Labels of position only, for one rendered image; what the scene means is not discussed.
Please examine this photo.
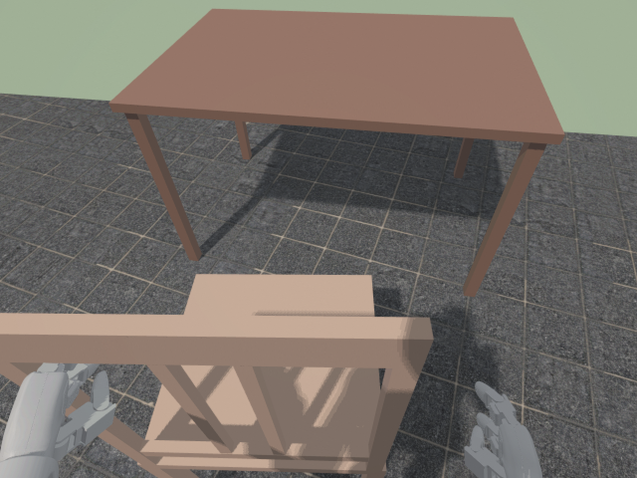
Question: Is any robot left hand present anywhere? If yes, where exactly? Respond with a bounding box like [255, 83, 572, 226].
[0, 362, 116, 462]

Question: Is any table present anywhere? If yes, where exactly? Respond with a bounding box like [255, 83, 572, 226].
[108, 9, 565, 297]

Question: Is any left robot forearm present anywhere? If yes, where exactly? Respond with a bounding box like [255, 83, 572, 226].
[0, 455, 59, 478]

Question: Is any chair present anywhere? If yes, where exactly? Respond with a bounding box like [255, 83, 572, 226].
[0, 274, 434, 478]

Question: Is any robot right hand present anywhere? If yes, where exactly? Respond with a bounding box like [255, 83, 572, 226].
[464, 381, 542, 478]

